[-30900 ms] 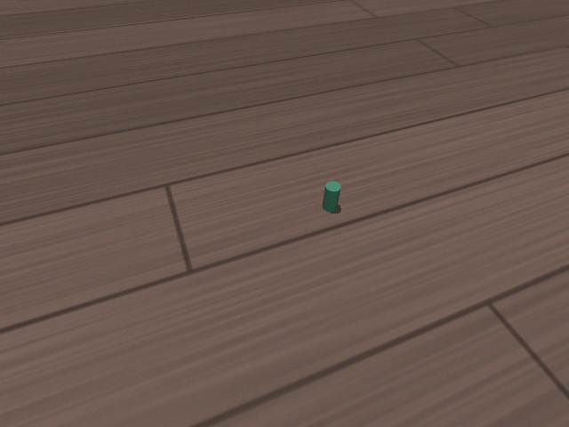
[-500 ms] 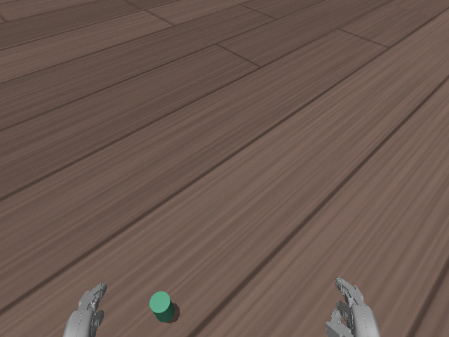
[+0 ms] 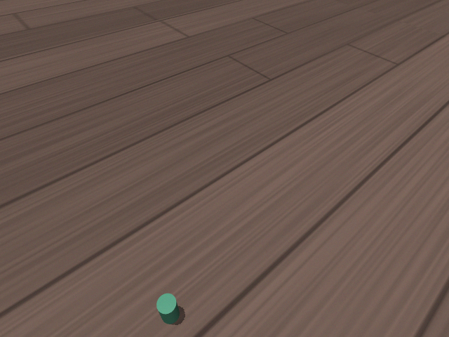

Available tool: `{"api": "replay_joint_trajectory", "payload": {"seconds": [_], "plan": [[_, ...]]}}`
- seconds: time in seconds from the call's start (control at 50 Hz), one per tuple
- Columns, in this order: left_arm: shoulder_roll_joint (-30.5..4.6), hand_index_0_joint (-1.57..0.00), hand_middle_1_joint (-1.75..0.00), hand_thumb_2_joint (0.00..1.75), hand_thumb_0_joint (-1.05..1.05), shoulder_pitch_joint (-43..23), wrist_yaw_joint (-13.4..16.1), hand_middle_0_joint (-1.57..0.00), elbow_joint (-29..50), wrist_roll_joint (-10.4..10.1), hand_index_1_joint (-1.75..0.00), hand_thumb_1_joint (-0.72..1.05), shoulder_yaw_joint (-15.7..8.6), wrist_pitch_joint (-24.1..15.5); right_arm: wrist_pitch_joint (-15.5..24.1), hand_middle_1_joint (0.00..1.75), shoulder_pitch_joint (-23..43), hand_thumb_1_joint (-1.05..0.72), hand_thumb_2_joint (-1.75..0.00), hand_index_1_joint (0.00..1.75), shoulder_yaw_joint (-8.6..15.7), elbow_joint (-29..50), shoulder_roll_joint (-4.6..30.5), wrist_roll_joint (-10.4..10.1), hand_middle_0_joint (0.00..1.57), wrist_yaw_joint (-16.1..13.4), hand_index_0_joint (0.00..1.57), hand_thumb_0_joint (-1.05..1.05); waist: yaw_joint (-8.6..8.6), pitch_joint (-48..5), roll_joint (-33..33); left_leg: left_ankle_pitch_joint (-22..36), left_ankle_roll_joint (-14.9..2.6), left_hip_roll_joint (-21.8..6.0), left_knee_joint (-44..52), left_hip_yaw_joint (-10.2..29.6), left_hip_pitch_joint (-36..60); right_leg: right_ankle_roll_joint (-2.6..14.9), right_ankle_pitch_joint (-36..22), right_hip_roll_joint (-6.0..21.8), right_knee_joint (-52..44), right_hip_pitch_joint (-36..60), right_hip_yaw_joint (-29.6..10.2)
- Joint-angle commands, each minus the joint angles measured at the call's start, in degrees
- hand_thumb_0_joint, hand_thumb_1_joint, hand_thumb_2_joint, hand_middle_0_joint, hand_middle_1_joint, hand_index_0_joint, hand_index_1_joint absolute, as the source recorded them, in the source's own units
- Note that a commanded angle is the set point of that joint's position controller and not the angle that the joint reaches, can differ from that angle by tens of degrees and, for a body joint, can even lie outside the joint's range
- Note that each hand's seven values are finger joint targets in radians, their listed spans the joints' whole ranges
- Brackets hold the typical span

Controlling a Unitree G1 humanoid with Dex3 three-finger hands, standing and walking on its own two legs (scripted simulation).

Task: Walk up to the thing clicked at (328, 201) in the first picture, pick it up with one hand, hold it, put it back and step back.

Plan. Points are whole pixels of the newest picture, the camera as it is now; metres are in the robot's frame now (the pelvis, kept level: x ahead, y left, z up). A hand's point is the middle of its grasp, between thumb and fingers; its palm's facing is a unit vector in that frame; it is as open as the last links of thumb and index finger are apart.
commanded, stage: stand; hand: left
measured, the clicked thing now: (168, 309) +0.37 +0.20 -0.69
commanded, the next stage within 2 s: step back in 1.76 s
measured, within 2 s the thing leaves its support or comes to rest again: neither
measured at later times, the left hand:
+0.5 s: hand out of the picture +0.03 +0.24 -0.14, palm faces +0.00 -0.94 -0.35, open 7.4 cm
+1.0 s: hand out of the picture +0.08 +0.23 -0.14, palm faces -0.01 -0.94 -0.33, open 7.4 cm
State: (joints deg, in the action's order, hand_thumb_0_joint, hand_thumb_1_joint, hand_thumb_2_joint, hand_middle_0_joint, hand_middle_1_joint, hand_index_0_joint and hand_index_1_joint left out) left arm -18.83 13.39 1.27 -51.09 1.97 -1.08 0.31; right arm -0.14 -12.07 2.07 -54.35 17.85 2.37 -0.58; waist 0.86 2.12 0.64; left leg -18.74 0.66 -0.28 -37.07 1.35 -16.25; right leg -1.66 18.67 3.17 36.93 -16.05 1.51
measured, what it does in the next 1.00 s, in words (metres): stands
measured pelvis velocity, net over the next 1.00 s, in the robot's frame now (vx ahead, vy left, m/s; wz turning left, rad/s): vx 0.01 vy -0.01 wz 0.00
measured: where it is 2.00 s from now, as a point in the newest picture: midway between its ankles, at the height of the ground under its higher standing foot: outside the picture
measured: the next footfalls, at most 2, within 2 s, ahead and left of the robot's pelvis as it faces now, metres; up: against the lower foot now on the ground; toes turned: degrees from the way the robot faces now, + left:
none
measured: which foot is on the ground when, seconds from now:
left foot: down 0.00-1.00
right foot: down 0.00-1.00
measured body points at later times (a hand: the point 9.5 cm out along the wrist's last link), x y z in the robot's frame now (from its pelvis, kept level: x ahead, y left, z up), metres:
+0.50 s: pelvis -0.01 -0.01 +0.02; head -0.02 -0.02 +0.47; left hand +0.03 +0.29 -0.11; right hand +0.06 -0.30 -0.12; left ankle +0.01 +0.13 -0.72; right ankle +0.01 -0.14 -0.72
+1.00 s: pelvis +0.01 -0.01 +0.02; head +0.01 -0.02 +0.47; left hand +0.08 +0.28 -0.11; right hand +0.07 -0.30 -0.12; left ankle +0.01 +0.13 -0.72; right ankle +0.01 -0.14 -0.72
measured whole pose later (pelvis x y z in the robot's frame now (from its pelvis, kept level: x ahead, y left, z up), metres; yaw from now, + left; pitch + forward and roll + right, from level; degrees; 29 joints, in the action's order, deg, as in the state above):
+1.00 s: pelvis +0.01 -0.01 +0.02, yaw +0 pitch -3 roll +0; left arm -18.4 5.8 0.1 -66.6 0.8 -0.4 -0.6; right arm -0.1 -7.3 0.1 -65.3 18.8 0.8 -0.3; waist 0.4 3.3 -0.5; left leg -10.3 1.9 -1.5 -19.6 1.4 -6.2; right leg -0.9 10.7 1.9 20.4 -6.5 2.0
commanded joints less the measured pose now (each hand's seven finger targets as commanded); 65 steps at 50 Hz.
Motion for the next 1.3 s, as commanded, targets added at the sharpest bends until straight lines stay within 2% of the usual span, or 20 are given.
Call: {"api": "replay_joint_trajectory", "payload": {"seconds": [0.0, 0.04, 0.08, 0.2, 0.22, 0.32, 0.44, 0.46, 0.62, 0.72, 0.8, 0.84, 0.92, 0.98, 1.04, 1.08, 1.12, 1.2, 1.24, 1.28], "plan": [[-9.97, -0.20, -0.30, 0.90, 0.00, -3.53, 0.87, -0.20, 0.95, -0.28, -0.30, 0.90, -2.36, -1.99, 1.74, 0.30, 3.22, -0.90, -0.90, 0.30, 2.08, 1.95, 10.18, -0.23, 0.20, -0.70, 0.20, 0.00, -0.11, -1.76, -1.71, 7.86, -2.77, -4.29, 12.74, 5.95, 0.39, 3.48, -6.09, 3.06, -10.83, 4.67, -4.01], [-9.72, -0.20, -0.30, 0.90, 0.00, -3.64, 0.64, -0.20, -1.10, -0.56, -0.30, 0.90, -2.06, -1.64, 1.61, 0.30, 3.87, -0.90, -0.90, 0.30, 1.91, 0.53, 11.11, -0.19, 0.20, -0.71, 0.20, 0.00, -0.05, -0.03, -4.06, 2.04, -2.60, -5.02, 16.91, 7.13, 0.06, 2.90, -3.71, 2.28, -11.93, 5.13, -3.31], [-9.80, -0.20, -0.30, 0.90, 0.00, -3.23, 0.48, -0.20, -3.00, -0.48, -0.30, 0.90, -1.87, -1.63, 1.43, 0.30, 4.43, -0.90, -0.90, 0.30, 1.83, -0.62, 11.58, -0.43, 0.20, -0.70, 0.20, 0.00, 0.37, 0.70, -3.87, 0.04, -2.42, -5.09, 18.36, 7.46, -0.82, 2.82, -3.66, 2.61, -13.24, 7.13, -3.36], [-10.52, -0.20, -0.30, 0.90, 0.00, -4.35, 0.31, -0.20, -7.06, -0.52, -0.30, 0.90, -1.49, -1.99, 1.68, 0.30, 4.29, -0.90, -0.90, 0.30, 1.40, -3.63, 10.87, -0.92, 0.20, -0.67, 0.20, 0.00, -0.02, -0.04, -1.64, 6.93, -1.73, -5.05, 19.10, 6.24, 4.13, 2.62, -5.94, 3.70, -16.31, 7.44, -3.88], [-10.45, -0.20, -0.30, 0.90, 0.00, -4.76, 0.27, -0.20, -7.53, -0.55, -0.30, 0.90, -1.48, -2.03, 1.60, 0.30, 3.86, -0.90, -0.90, 0.30, 1.43, -4.14, 11.17, -0.95, 0.20, -0.67, 0.20, 0.00, -0.31, -0.20, -2.21, 5.52, -1.78, -5.01, 19.50, 6.18, 4.10, 2.50, -5.61, 3.52, -16.75, 7.80, -3.77], [-10.93, -0.20, -0.30, 0.90, 0.00, -5.11, 0.29, -0.20, -9.58, -0.53, -0.30, 0.90, -1.27, -2.15, 1.34, 0.30, 4.78, -0.90, -0.90, 0.30, 1.27, -5.58, 10.92, -1.05, 0.20, -0.49, 0.20, 0.00, -0.25, 0.58, -0.62, 7.25, -1.68, -4.94, 19.25, 5.62, 6.19, 2.18, -4.73, 3.89, -19.03, 6.64, -4.06], [-11.62, -0.20, -0.30, 0.90, 0.00, -5.99, 0.26, -0.20, -10.97, -0.47, -0.30, 0.90, -1.27, -1.96, 0.62, 0.30, 4.77, -0.90, -0.90, 0.30, 1.16, -6.62, 10.74, -1.12, 0.20, -0.12, 0.20, 0.00, -0.61, 2.50, 0.67, 3.63, -1.66, -4.27, 18.97, 4.69, 5.98, 2.13, 3.41, 4.06, -21.94, 3.89, -5.20], [-11.67, -0.20, -0.30, 0.90, 0.00, -6.26, 0.36, -0.20, -11.02, -0.41, -0.30, 0.90, -1.27, -2.03, 0.58, 0.30, 5.07, -0.90, -0.90, 0.30, 1.22, -6.48, 10.69, -1.14, 0.20, -0.06, 0.20, 0.00, -0.58, 2.45, 1.52, 5.49, -1.77, -4.30, 18.54, 4.38, 6.02, 2.23, 3.46, 4.59, -22.71, 4.29, -5.95], [-11.87, -0.20, -0.30, 0.90, 0.00, -7.42, 0.24, -0.20, -11.54, -0.88, -0.30, 0.90, -1.50, -2.33, 0.92, 0.30, 5.43, -0.90, -0.90, 0.30, 0.79, -7.16, 11.06, -1.11, 0.20, -0.15, 0.20, 0.00, -0.23, -0.29, -0.83, 10.23, -1.60, -5.22, 19.26, 4.10, 6.50, 2.29, -4.27, 4.56, -21.42, 8.26, -5.70], [-12.02, -0.20, -0.30, 0.90, 0.00, -7.65, -0.02, -0.20, -12.22, -1.00, -0.30, 0.90, -1.60, -2.11, 0.96, 0.30, 5.23, -0.90, -0.90, 0.30, 0.49, -7.81, 11.62, -1.32, 0.20, -0.26, 0.20, 0.00, -0.31, -0.09, -1.91, 8.44, -1.48, -5.40, 20.35, 4.20, 6.05, 2.25, -5.20, 4.09, -20.87, 8.85, -4.99], [-11.64, -0.20, -0.30, 0.90, 0.00, -8.07, -0.02, -0.20, -12.46, -1.01, -0.30, 0.90, -1.59, -2.12, 1.26, 0.30, 5.93, -0.90, -0.90, 0.30, 0.45, -7.84, 11.83, -1.40, 0.20, -0.47, 0.20, 0.00, -0.16, -1.82, -0.96, 14.41, -1.45, -6.11, 20.27, 4.19, 7.98, 2.28, -11.63, 4.26, -19.96, 10.35, -4.40], [-11.28, -0.20, -0.30, 0.90, 0.00, -8.34, -0.03, -0.20, -12.29, -1.12, -0.30, 0.90, -1.46, -2.35, 1.34, 0.30, 5.68, -0.90, -0.90, 0.30, 0.39, -7.99, 12.20, -1.43, 0.20, -0.47, 0.20, 0.00, -0.27, -3.16, -1.18, 18.02, -1.49, -6.36, 19.37, 3.75, 9.20, 2.10, -16.95, 4.58, -19.51, 11.51, -4.43], [-11.53, -0.20, -0.30, 0.90, 0.00, -9.14, -0.08, -0.20, -12.49, -1.21, -0.30, 0.90, -1.56, -2.12, 1.31, 0.30, 6.19, -0.90, -0.90, 0.30, 0.25, -8.18, 12.44, -1.43, 0.20, -0.59, 0.20, 0.00, -0.41, -2.51, -1.55, 16.16, -1.32, -6.39, 20.49, 3.77, 8.60, 1.89, -15.08, 4.43, -20.04, 11.47, -4.29], [-11.25, -0.20, -0.30, 0.90, 0.00, -9.23, -0.12, -0.20, -12.52, -1.14, -0.30, 0.90, -1.46, -2.00, 1.35, 0.30, 6.87, -0.90, -0.90, 0.30, 0.37, -8.22, 12.73, -1.41, 0.20, -0.60, 0.20, 0.00, -0.30, -2.36, -0.98, 17.88, -1.06, -6.64, 20.67, 3.76, 9.54, 1.95, -15.53, 4.37, -20.13, 11.09, -3.97], [-11.43, -0.20, -0.30, 0.90, 0.00, -9.52, -0.17, -0.20, -12.55, -0.99, -0.30, 0.90, -1.47, -1.94, 1.24, 0.30, 6.69, -0.90, -0.90, 0.30, 0.34, -8.50, 12.48, -1.41, 0.20, -0.47, 0.20, 0.00, -0.53, -1.06, -0.40, 14.96, -0.85, -6.42, 21.56, 3.83, 8.27, 1.78, -11.86, 3.95, -20.87, 10.39, -3.62], [-11.68, -0.20, -0.30, 0.90, 0.00, -9.37, -0.18, -0.20, -12.73, -1.10, -0.30, 0.90, -1.55, -1.96, 1.32, 0.30, 7.07, -0.90, -0.90, 0.30, 0.36, -8.55, 12.66, -1.43, 0.20, -0.52, 0.20, 0.00, -0.49, -1.43, -0.79, 15.24, -1.00, -6.59, 21.45, 3.71, 9.15, 1.88, -13.37, 4.25, -20.78, 10.41, -4.04], [-12.06, -0.20, -0.30, 0.90, 0.00, -9.56, -0.24, -0.20, -12.66, -1.09, -0.30, 0.90, -1.69, -1.90, 1.30, 0.30, 7.06, -0.90, -0.90, 0.30, 0.40, -8.53, 12.48, -1.45, 0.20, -0.43, 0.20, 0.00, -0.71, -0.87, -0.40, 13.03, -0.86, -6.35, 22.03, 3.66, 8.66, 2.01, -10.76, 4.11, -21.17, 9.93, -4.07], [-11.89, -0.20, -0.30, 0.90, 0.00, -9.74, -0.31, -0.20, -12.20, -1.17, -0.30, 0.90, -1.63, -2.20, 1.51, 0.30, 7.48, -0.90, -0.90, 0.30, 0.31, -8.43, 12.47, -1.49, 0.20, -0.32, 0.20, 0.00, -0.59, -2.67, -0.85, 16.60, -0.93, -6.78, 21.45, 3.43, 9.71, 2.11, -15.03, 4.50, -20.68, 11.36, -4.20], [-12.26, -0.20, -0.30, 0.90, 0.00, -9.61, -0.25, -0.20, -12.28, -1.13, -0.30, 0.90, -1.66, -2.25, 1.40, 0.30, 7.58, -0.90, -0.90, 0.30, 0.28, -8.31, 12.23, -1.47, 0.20, -0.26, 0.20, 0.00, -0.67, -2.20, 0.42, 15.12, -0.88, -6.53, 21.69, 3.37, 9.12, 1.90, -13.58, 4.39, -21.26, 10.85, -4.11], [-12.15, -0.20, -0.30, 0.90, 0.00, -9.67, -0.20, -0.20, -12.20, -1.04, -0.30, 0.90, -1.67, -2.28, 1.30, 0.30, 7.76, -0.90, -0.90, 0.30, 0.44, -8.17, 12.62, -1.49, 0.20, -0.26, 0.20, 0.00, -0.72, -2.76, 0.00, 15.55, -1.03, -6.63, 21.41, 3.28, 9.75, 1.96, -14.81, 4.54, -21.26, 10.93, -4.29]]}}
